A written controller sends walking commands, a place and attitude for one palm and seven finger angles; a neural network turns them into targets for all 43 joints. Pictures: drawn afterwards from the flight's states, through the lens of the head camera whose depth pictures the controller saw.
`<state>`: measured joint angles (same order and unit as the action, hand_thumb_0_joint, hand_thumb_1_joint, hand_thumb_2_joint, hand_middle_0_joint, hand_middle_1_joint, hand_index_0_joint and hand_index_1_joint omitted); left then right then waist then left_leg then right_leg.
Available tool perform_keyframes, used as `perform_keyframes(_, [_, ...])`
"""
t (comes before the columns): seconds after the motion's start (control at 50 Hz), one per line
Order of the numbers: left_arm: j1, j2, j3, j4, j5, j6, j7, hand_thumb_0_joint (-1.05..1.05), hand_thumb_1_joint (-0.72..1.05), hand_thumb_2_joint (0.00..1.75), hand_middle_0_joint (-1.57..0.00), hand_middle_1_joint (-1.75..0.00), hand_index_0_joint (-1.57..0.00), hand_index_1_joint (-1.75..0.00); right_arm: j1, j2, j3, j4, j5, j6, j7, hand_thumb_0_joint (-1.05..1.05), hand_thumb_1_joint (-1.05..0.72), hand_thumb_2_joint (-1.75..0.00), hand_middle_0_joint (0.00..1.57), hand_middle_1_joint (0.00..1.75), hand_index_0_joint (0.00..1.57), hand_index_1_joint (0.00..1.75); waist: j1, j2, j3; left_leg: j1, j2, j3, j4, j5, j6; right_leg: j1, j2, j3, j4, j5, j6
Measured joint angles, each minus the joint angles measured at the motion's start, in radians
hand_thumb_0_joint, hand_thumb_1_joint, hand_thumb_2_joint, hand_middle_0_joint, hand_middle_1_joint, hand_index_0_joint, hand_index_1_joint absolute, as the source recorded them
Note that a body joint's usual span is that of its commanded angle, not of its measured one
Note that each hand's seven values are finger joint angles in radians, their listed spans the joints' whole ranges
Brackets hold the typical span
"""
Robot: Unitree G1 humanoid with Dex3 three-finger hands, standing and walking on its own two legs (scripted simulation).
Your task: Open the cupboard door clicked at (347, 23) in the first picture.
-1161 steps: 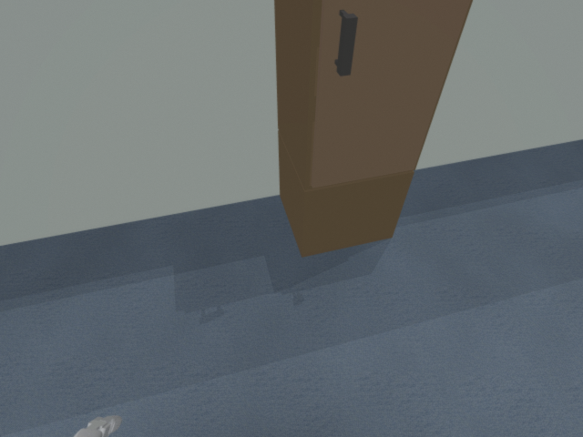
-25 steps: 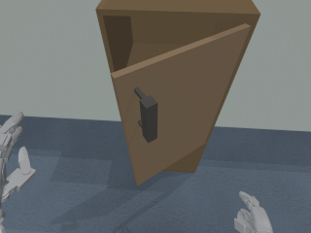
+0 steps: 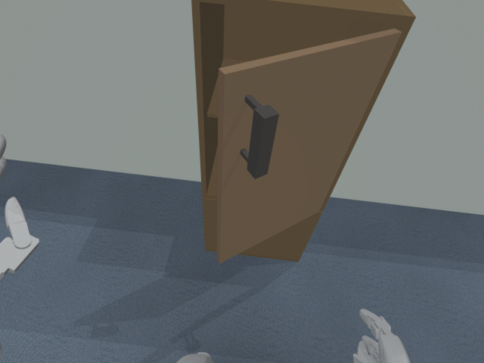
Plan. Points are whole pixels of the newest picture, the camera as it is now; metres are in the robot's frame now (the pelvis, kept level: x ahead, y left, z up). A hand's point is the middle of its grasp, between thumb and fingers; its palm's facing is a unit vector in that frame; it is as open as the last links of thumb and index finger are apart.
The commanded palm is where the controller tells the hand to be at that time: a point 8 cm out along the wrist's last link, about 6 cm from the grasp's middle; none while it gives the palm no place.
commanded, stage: step back with the hand held close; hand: left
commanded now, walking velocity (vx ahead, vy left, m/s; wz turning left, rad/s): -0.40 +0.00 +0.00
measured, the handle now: (254, 136) +0.43 +0.02 +0.16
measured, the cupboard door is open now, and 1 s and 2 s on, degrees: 37 37 37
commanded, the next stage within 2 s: stop stepping back and stand still in 0.34 s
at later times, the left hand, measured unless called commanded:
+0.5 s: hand (27, 345) +0.11 +0.21 +0.18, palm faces +0.26 -0.83 -0.50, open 7.4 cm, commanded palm +0.02 +0.27 +0.20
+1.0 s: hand out of the picture -0.01 +0.21 +0.20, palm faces +0.31 -0.81 -0.50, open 7.4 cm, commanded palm -0.05 +0.27 +0.20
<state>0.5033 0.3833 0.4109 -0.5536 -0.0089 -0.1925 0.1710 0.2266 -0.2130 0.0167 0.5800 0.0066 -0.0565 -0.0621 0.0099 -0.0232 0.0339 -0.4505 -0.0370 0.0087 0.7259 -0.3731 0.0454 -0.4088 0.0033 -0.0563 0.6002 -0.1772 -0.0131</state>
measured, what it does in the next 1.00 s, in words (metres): walks backwards: right foot, then left foot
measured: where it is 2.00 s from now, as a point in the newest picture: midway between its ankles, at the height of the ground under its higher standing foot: outside the picture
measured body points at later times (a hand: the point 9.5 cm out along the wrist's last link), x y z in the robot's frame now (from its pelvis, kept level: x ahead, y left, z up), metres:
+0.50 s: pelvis -0.13 -0.02 +0.00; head -0.06 +0.01 +0.44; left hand +0.09 +0.25 +0.21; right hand +0.08 -0.24 -0.07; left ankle +0.08 +0.07 -0.72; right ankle -0.29 -0.12 -0.72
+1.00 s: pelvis -0.21 -0.03 +0.01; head -0.22 -0.01 +0.46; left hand -0.03 +0.25 +0.22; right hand -0.06 -0.26 -0.06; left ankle -0.11 +0.07 -0.69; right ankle -0.24 -0.12 -0.72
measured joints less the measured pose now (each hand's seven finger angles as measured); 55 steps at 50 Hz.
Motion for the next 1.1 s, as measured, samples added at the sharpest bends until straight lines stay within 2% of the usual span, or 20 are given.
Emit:
perform_keyframes(0.08, [0.000, 0.022, 0.007, -0.035, -0.007, -0.020, 0.007, 0.02, 0.89, 0.89, -0.21, -0.31, -0.21, -0.30, -0.001, -0.011, -0.001, 0.007, -0.002, -0.004, -0.001, 0.01, -0.90, -0.90, 0.20, 0.30, 0.20, 0.30, -0.019, -0.006, 0.012, -0.013, 0.006, 0.001, -0.032, 0.140, 0.019, -0.023, 0.005, -0.002, 0.019, -0.032, 0.011])
perform_keyframes(0.16, [0.003, 0.067, 0.046, -0.025, -0.002, -0.029, 0.001, 0.02, 0.89, 0.89, -0.21, -0.31, -0.22, -0.30, 0.001, 0.010, -0.024, 0.021, -0.009, -0.025, -0.004, 0.02, -0.90, -0.90, 0.20, 0.30, 0.20, 0.30, -0.034, 0.016, 0.016, -0.016, 0.020, -0.019, -0.072, 0.208, 0.038, -0.055, 0.069, 0.067, 0.352, -0.223, 0.023])
perform_keyframes(0.22, [0.032, 0.077, 0.074, -0.026, -0.017, -0.028, 0.011, 0.02, 0.89, 0.89, -0.21, -0.31, -0.22, -0.30, 0.004, 0.036, -0.022, 0.046, -0.009, -0.042, 0.007, 0.02, -0.90, -0.90, 0.20, 0.30, 0.20, 0.30, -0.022, 0.017, -0.023, -0.020, 0.040, -0.020, -0.155, 0.257, 0.029, 0.008, 0.086, 0.083, 0.441, -0.283, 0.028])
perform_keyframes(0.3, [0.055, 0.052, 0.062, -0.048, -0.042, -0.011, 0.018, 0.02, 0.89, 0.89, -0.21, -0.31, -0.21, -0.30, -0.020, 0.060, -0.003, 0.069, -0.015, -0.066, 0.023, 0.02, -0.90, -0.90, 0.20, 0.30, 0.20, 0.30, -0.004, 0.005, -0.063, -0.040, 0.069, -0.007, -0.281, 0.349, 0.015, 0.144, 0.070, 0.075, 0.294, -0.351, 0.029])
perform_keyframes(0.38, [0.013, 0.041, 0.010, -0.061, -0.055, 0.002, 0.001, 0.02, 0.89, 0.89, -0.20, -0.31, -0.21, -0.30, -0.072, 0.065, 0.010, 0.065, -0.020, -0.090, 0.033, 0.01, -0.90, -0.90, 0.20, 0.30, 0.20, 0.30, -0.004, 0.002, -0.057, -0.073, 0.081, -0.010, -0.400, 0.462, -0.001, 0.261, 0.071, 0.057, 0.072, -0.379, 0.012])
perform_keyframes(0.46, [0.008, 0.118, 0.043, -0.100, -0.075, -0.021, -0.030, 0.02, 0.89, 0.89, -0.21, -0.31, -0.21, -0.30, -0.145, 0.067, 0.016, 0.032, -0.020, -0.086, 0.046, 0.01, -0.90, -0.90, 0.20, 0.30, 0.20, 0.30, -0.005, -0.028, -0.013, -0.131, 0.075, 0.010, -0.433, 0.548, -0.021, 0.346, 0.069, 0.041, -0.180, -0.236, -0.001])
perform_keyframes(0.48, [0.012, 0.133, 0.057, -0.107, -0.077, -0.035, -0.041, 0.02, 0.89, 0.89, -0.21, -0.31, -0.21, -0.30, -0.165, 0.061, 0.017, 0.026, -0.017, -0.079, 0.048, 0.01, -0.90, -0.90, 0.20, 0.30, 0.20, 0.30, -0.007, -0.018, 0.008, -0.150, 0.083, 0.009, -0.409, 0.553, -0.025, 0.359, 0.077, 0.038, -0.209, -0.270, -0.019])
perform_keyframes(0.54, [0.073, 0.170, 0.075, -0.121, -0.083, -0.057, -0.063, 0.02, 0.89, 0.89, -0.21, -0.31, -0.22, -0.30, -0.151, 0.049, 0.014, 0.046, -0.003, -0.039, 0.044, 0.01, -0.90, -0.90, 0.20, 0.30, 0.20, 0.30, -0.021, 0.013, 0.034, -0.188, 0.079, -0.043, -0.230, 0.308, -0.043, 0.376, 0.103, 0.012, -0.181, -0.276, -0.037])
perform_keyframes(0.58, [0.150, 0.188, 0.114, -0.133, -0.076, -0.063, -0.063, 0.02, 0.89, 0.89, -0.21, -0.31, -0.22, -0.30, -0.092, 0.048, 0.021, 0.056, 0.011, -0.016, 0.044, 0.01, -0.90, -0.90, 0.20, 0.30, 0.20, 0.30, 0.001, -0.026, -0.006, -0.196, 0.046, -0.036, -0.034, 0.184, -0.044, 0.378, 0.075, 0.033, -0.156, -0.279, -0.034])
perform_keyframes(0.62, [0.210, 0.176, 0.145, -0.114, -0.070, -0.056, -0.057, 0.02, 0.88, 0.89, -0.22, -0.31, -0.22, -0.30, -0.028, 0.038, 0.023, 0.063, 0.016, -0.003, 0.038, 0.01, -0.90, -0.90, 0.20, 0.30, 0.20, 0.30, 0.022, -0.047, -0.069, -0.150, 0.031, -0.009, 0.046, 0.155, -0.042, 0.383, 0.052, 0.062, -0.147, -0.286, -0.032])
perform_keyframes(0.66, [0.197, 0.134, 0.131, -0.053, -0.063, -0.039, -0.042, 0.01, 0.88, 0.89, -0.22, -0.31, -0.22, -0.30, 0.022, 0.011, 0.016, 0.072, 0.017, -0.007, 0.027, 0.02, -0.90, -0.90, 0.20, 0.30, 0.20, 0.30, 0.030, -0.037, -0.121, -0.053, 0.023, 0.020, 0.008, 0.163, -0.036, 0.394, 0.039, 0.075, -0.141, -0.295, -0.026])
perform_keyframes(0.7, [0.113, 0.080, 0.090, 0.038, -0.055, -0.020, -0.025, 0.01, 0.88, 0.89, -0.21, -0.31, -0.22, -0.30, 0.052, -0.024, -0.002, 0.089, 0.019, -0.020, 0.013, 0.02, -0.90, -0.90, 0.20, 0.30, 0.20, 0.30, 0.021, -0.012, -0.154, 0.040, 0.004, 0.026, -0.085, 0.118, 0.000, 0.389, 0.028, 0.062, -0.097, -0.323, -0.013])
perform_keyframes(0.74, [-0.017, 0.020, 0.043, 0.150, -0.046, 0.004, -0.013, 0.01, 0.89, 0.89, -0.21, -0.31, -0.22, -0.30, 0.043, -0.043, -0.018, 0.118, 0.025, -0.018, 0.001, 0.02, -0.90, -0.90, 0.20, 0.30, 0.20, 0.30, 0.015, -0.014, -0.141, 0.059, -0.027, 0.027, -0.098, 0.117, 0.020, 0.371, -0.004, 0.047, -0.016, -0.343, 0.013])
perform_keyframes(0.8, [-0.115, -0.032, 0.000, 0.238, -0.041, 0.043, -0.006, 0.01, 0.89, 0.89, -0.20, -0.31, -0.21, -0.30, 0.011, -0.047, -0.019, 0.113, 0.020, -0.020, 0.004, 0.02, -0.90, -0.90, 0.20, 0.30, 0.20, 0.30, -0.004, -0.006, -0.110, 0.068, -0.027, 0.030, -0.111, 0.174, 0.023, 0.298, -0.002, 0.063, 0.138, -0.280, 0.050])
perform_keyframes(0.86, [-0.100, -0.015, -0.030, 0.186, -0.034, 0.055, -0.015, 0.02, 0.89, 0.90, -0.20, -0.31, -0.21, -0.30, -0.015, -0.006, -0.012, 0.084, 0.007, -0.052, 0.013, 0.02, -0.90, -0.90, 0.20, 0.30, 0.20, 0.30, -0.041, -0.030, -0.079, 0.076, -0.023, 0.028, -0.171, 0.226, 0.016, 0.238, 0.009, 0.085, 0.159, -0.347, 0.026])
perform_keyframes(0.92, [-0.008, 0.034, -0.026, 0.067, -0.032, 0.031, -0.026, 0.02, 0.89, 0.89, -0.20, -0.31, -0.21, -0.30, -0.019, 0.034, 0.002, 0.033, -0.002, -0.073, 0.020, 0.02, -0.90, -0.90, 0.20, 0.30, 0.20, 0.30, -0.067, -0.041, -0.054, 0.059, -0.009, 0.019, -0.214, 0.263, -0.005, 0.230, 0.017, 0.050, 0.026, -0.301, -0.006])
perform_keyframes(0.96, [0.059, 0.067, -0.014, 0.006, -0.029, 0.007, -0.035, 0.02, 0.89, 0.89, -0.21, -0.31, -0.21, -0.30, -0.006, 0.042, -0.001, 0.011, -0.005, -0.065, 0.025, 0.01, -0.90, -0.90, 0.20, 0.30, 0.20, 0.30, -0.080, -0.013, -0.042, 0.018, 0.005, -0.011, -0.158, 0.150, -0.025, 0.230, 0.036, 0.016, -0.018, -0.216, -0.030])
perform_keyframes(1.0, [0.122, 0.095, 0.008, -0.038, -0.028, -0.016, -0.039, 0.02, 0.89, 0.89, -0.21, -0.31, -0.22, -0.30, 0.015, 0.044, -0.007, 0.030, -0.008, -0.044, 0.030, 0.01, -0.90, -0.90, 0.20, 0.30, 0.20, 0.30, -0.045, -0.016, -0.062, -0.061, -0.004, -0.023, 0.074, 0.032, -0.049, 0.219, 0.036, 0.023, -0.044, -0.175, -0.051])
perform_keyframes(1.04, [0.158, 0.092, 0.037, -0.039, -0.031, -0.043, -0.038, 0.02, 0.89, 0.89, -0.21, -0.31, -0.22, -0.30, 0.040, 0.035, -0.010, 0.069, -0.012, -0.029, 0.030, 0.01, -0.90, -0.90, 0.20, 0.30, 0.20, 0.30, -0.003, -0.027, -0.096, -0.116, -0.010, -0.019, 0.289, 0.035, -0.061, 0.220, 0.025, 0.050, -0.090, -0.148, -0.052])
perform_keyframes(1.1, [0.121, 0.064, 0.060, 0.051, -0.024, -0.065, -0.024, 0.01, 0.88, 0.89, -0.21, -0.31, -0.22, -0.30, 0.077, 0.011, -0.014, 0.099, -0.010, -0.027, 0.015, 0.01, -0.90, -0.90, 0.20, 0.30, 0.20, 0.30, 0.023, -0.027, -0.125, -0.102, 0.025, 0.010, 0.313, 0.065, -0.056, 0.236, -0.001, 0.062, -0.159, -0.108, -0.033])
